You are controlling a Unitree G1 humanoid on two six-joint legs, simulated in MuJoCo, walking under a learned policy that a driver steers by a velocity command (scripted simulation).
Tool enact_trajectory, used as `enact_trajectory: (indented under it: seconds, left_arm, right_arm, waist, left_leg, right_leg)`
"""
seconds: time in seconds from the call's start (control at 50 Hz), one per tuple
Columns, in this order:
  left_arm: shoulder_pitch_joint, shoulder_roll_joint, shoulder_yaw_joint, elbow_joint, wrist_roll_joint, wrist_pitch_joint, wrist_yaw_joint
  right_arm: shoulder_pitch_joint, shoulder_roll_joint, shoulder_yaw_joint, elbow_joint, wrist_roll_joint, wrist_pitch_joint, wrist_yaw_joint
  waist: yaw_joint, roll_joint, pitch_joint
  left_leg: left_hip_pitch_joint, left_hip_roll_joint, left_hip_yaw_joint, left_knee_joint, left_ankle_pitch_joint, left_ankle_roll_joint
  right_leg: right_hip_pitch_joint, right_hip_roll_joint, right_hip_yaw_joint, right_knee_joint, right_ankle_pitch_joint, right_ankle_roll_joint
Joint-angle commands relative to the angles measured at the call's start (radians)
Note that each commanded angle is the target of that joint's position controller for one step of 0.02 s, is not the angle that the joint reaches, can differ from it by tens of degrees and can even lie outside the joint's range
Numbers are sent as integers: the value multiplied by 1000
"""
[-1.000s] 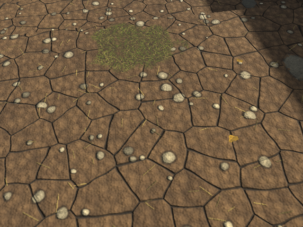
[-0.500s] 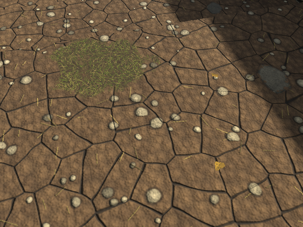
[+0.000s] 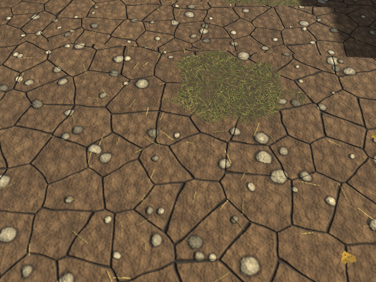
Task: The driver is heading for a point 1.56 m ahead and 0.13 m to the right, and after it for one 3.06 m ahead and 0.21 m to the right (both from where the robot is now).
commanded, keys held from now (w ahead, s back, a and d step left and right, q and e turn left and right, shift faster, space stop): q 0.14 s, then e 0.46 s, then w+e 0.40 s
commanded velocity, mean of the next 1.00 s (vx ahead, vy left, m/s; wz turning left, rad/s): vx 0.11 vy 0.00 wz -0.16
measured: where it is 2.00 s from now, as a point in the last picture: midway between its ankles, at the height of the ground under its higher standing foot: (237, 244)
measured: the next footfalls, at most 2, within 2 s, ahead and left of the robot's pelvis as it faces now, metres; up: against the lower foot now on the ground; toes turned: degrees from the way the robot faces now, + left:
left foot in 0.04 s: +0.04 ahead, +0.13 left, +0.00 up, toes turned +3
right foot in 0.46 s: +0.05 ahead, -0.10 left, +0.00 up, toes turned +2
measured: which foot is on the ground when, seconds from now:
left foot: up 0.00-0.02, down 0.04-0.50, up 0.52-0.74, down 0.76-1.00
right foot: down 0.00-0.06, up 0.08-0.44, down 0.46-0.76, up 0.78-1.00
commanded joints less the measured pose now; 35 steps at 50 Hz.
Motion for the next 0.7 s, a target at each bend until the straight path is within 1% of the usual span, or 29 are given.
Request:
enact_trajectory:
  seconds: [0.02, 0.04, 0.06, 0.08, 0.1, 0.12, 0.14, 0.16, 0.18, 0.22, 0.26, 0.3, 0.34, 0.38, 0.42, 0.44, 0.46, 0.48, 0.5, 0.52, 0.54, 0.56, 0.58, 0.6, 0.62, 0.64, 0.66, 0.68, 0.7]
  left_arm:
    - [-35, 192, 55, -49, -27, -15, -1]
    - [16, 162, 49, -25, -25, -19, -4]
    - [44, 106, 33, -31, 15, -21, -9]
    - [-35, 87, 22, -96, 36, -22, 0]
    - [-89, 135, 38, -96, 25, -20, 8]
    - [-81, 145, 44, -90, 5, -15, 10]
    - [-51, 143, 49, -65, 6, -10, 18]
    - [-23, 154, 53, -47, 11, -4, 23]
    - [6, 147, 52, -30, 12, -2, 20]
    - [43, 119, 43, -9, 1, -1, 12]
    - [33, 79, 24, -2, -1, 1, 5]
    - [5, 62, 9, -3, 2, 2, -5]
    - [-7, 98, 13, -9, -4, 4, -9]
    - [-3, 131, 21, -16, -12, 3, -8]
    - [27, 124, 19, -11, -12, -2, -8]
    - [42, 121, 17, -10, -7, -5, -10]
    - [44, 137, 19, -15, -1, -8, -11]
    - [45, 189, 31, -23, 3, -10, -9]
    - [55, 215, 44, -12, -11, -8, -7]
    - [68, 208, 46, -21, -14, -10, -8]
    - [79, 197, 42, -21, -2, -12, -3]
    - [102, 194, 42, -21, 11, -23, -1]
    - [99, 203, 44, -23, 13, -36, -1]
    - [62, 208, 47, -29, 2, -41, 2]
    - [44, 199, 50, -27, -20, -37, 5]
    - [49, 190, 51, -23, -35, -26, 9]
    - [52, 188, 51, -21, -36, -11, 13]
    - [39, 192, 51, -30, -29, -1, 15]
    - [19, 197, 51, -42, -23, 5, 14]
  right_arm:
    - [56, -96, -35, -63, -2, -7, 11]
    - [89, -122, -47, -54, -6, -7, 4]
    - [118, -223, -73, -64, -5, -11, -13]
    - [112, -300, -83, -91, -36, -25, -11]
    - [122, -239, -68, -89, -52, -47, -4]
    - [76, -211, -56, -83, -47, -62, -6]
    - [19, -188, -53, -86, -28, -65, -12]
    - [-27, -151, -37, -90, -12, -63, -18]
    - [-40, -124, -23, -91, -15, -62, -25]
    - [-47, -74, 0, -79, -32, -65, -31]
    - [-51, -38, 16, -56, -41, -70, -32]
    - [-44, -45, 17, -30, -50, -72, -31]
    - [-35, -83, 9, -5, -55, -71, -25]
    - [-45, -121, -3, 8, -42, -65, -25]
    - [-57, -134, -9, 18, -25, -59, -31]
    - [-46, -137, -13, 28, -18, -56, -35]
    - [-22, -132, -16, 37, -15, -57, -40]
    - [-6, -119, -18, 29, -29, -62, -45]
    - [-19, -91, -16, 10, -43, -65, -49]
    - [-86, -76, -15, -1, -47, -63, -54]
    - [-126, -49, -13, -16, -40, -61, -56]
    - [-147, -40, -14, -25, -31, -56, -54]
    - [-129, -53, -22, -25, -21, -53, -49]
    - [-98, -55, -25, -17, -15, -51, -45]
    - [-76, -54, -24, -12, -16, -56, -39]
    - [-95, -44, -20, -14, -16, -65, -32]
    - [-111, -26, -14, -18, -11, -76, -21]
    - [-102, -21, -13, -18, -3, -85, -10]
    - [-72, -32, -18, -11, 5, -94, -1]
  waist:
    - [-39, -168, -140]
    - [-45, -108, -147]
    - [-27, 138, -158]
    - [-53, 318, -154]
    - [-103, 181, -190]
    - [-66, 152, -154]
    - [-37, 107, -134]
    - [-19, 114, -132]
    - [-7, 129, -150]
    - [3, 125, -179]
    - [-5, 124, -165]
    - [-31, 140, -138]
    - [-49, 145, -98]
    - [-48, 134, -59]
    - [-26, 109, -52]
    - [-14, 92, -57]
    - [-15, 60, -67]
    - [-41, -34, -91]
    - [-59, -167, -116]
    - [-13, -207, -102]
    - [8, -248, -98]
    - [36, -268, -102]
    - [30, -218, -108]
    - [-1, -155, -115]
    - [-18, -122, -132]
    - [-1, -129, -131]
    - [10, -149, -121]
    - [4, -181, -111]
    - [-13, -204, -105]
  left_leg:
    - [121, -37, 62, -238, 145, 65]
    - [235, -43, 24, -330, 265, 101]
    - [401, 150, -248, -377, 588, 177]
    - [392, 367, -542, -380, 763, 395]
    - [357, 344, -506, -401, 678, 432]
    - [317, 282, -413, -402, 603, 377]
    - [295, 221, -357, -399, 511, 319]
    - [288, 205, -316, -395, 521, 293]
    - [258, 183, -274, -393, 571, 288]
    - [245, 160, -210, -395, 588, 287]
    - [239, 140, -168, -401, 513, 271]
    - [208, 145, -163, -419, 407, 273]
    - [183, 170, -196, -432, 309, 291]
    - [184, 196, -231, -419, 281, 301]
    - [204, 204, -232, -381, 345, 292]
    - [215, 197, -218, -358, 380, 272]
    - [223, 171, -193, -323, 364, 236]
    - [200, 106, -129, -246, 307, 189]
    - [164, -1, -14, -167, 226, 130]
    - [92, -71, 43, -63, 134, 78]
    - [-2, -112, 25, 17, -9, 64]
    - [-96, -121, -29, 175, -241, 59]
    - [-150, -101, -78, 304, -303, 54]
    - [-164, -71, -100, 307, -264, 50]
    - [-154, -50, -92, 197, -207, 48]
    - [-131, -56, -63, 110, -160, 41]
    - [-84, -67, -45, 39, -122, 37]
    - [-13, -81, -32, -32, -105, 41]
    - [67, -91, -22, -114, -75, 48]
  right_leg:
    - [102, -219, 128, -9, 373, -168]
    - [27, -180, 77, 79, 261, -102]
    - [-190, -80, -30, 335, -49, 3]
    - [-423, 67, 23, 551, -446, 63]
    - [-425, 49, 150, 694, -446, 59]
    - [-425, 34, 173, 720, -359, 44]
    - [-423, 26, 180, 693, -277, 43]
    - [-416, 20, 176, 680, -219, 52]
    - [-358, 29, 160, 701, -173, 63]
    - [-284, 27, 147, 663, -111, 77]
    - [-220, 3, 149, 492, -72, 80]
    - [-131, -8, 142, 341, -74, 76]
    - [-92, 1, 124, 269, -114, 67]
    - [-105, 16, 110, 226, -143, 52]
    - [-86, 30, 93, 137, -87, 32]
    - [-62, 32, 92, 65, 5, 17]
    - [-36, 19, 124, 19, 149, -6]
    - [2, -31, 197, 47, 397, -39]
    - [5, -80, 303, 17, 417, -111]
    - [21, -145, 427, -52, 387, -186]
    - [66, -201, 528, -101, 379, -249]
    - [117, -246, 596, -134, 414, -300]
    - [142, -255, 595, -128, 446, -313]
    - [150, -227, 541, -103, 456, -280]
    - [158, -179, 495, -108, 291, -233]
    - [148, -147, 487, -128, 101, -215]
    - [108, -122, 491, -151, -77, -211]
    - [47, -104, 497, -172, -184, -210]
    - [-12, -90, 501, -180, -229, -205]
